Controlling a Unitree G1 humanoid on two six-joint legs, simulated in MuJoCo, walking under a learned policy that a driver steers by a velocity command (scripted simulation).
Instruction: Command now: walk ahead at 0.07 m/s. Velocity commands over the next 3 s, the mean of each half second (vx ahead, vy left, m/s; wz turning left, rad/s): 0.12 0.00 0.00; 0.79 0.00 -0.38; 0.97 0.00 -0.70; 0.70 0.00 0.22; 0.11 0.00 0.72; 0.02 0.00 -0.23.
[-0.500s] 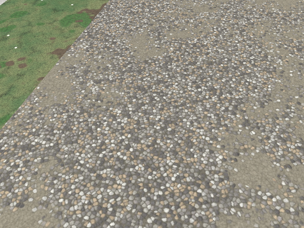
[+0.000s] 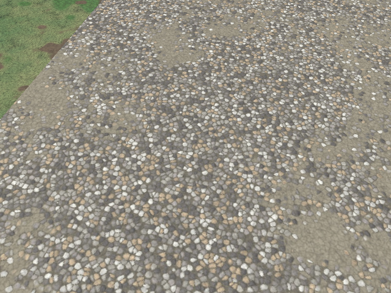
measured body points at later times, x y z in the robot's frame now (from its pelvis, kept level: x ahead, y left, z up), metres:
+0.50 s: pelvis +0.06 -0.02 +0.02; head +0.05 -0.01 +0.47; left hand +0.00 +0.21 -0.14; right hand +0.08 -0.25 -0.13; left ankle +0.07 +0.07 -0.69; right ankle +0.01 -0.13 -0.73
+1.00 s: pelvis +0.31 +0.03 +0.00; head +0.33 +0.03 +0.45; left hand +0.54 +0.23 -0.11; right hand +0.19 -0.18 -0.14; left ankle +0.15 +0.12 -0.73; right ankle +0.45 -0.10 -0.65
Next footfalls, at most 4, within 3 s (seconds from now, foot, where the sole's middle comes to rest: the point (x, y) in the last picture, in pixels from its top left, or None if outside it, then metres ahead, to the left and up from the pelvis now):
0.20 right None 0.05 -0.13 -0.77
0.68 left None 0.19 0.13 -0.77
1.14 right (220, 257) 0.58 -0.06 -0.77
1.58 left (242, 152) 1.04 -0.17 -0.77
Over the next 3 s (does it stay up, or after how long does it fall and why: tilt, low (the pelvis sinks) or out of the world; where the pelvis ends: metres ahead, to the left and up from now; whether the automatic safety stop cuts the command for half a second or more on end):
stays up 1.18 -0.33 0.01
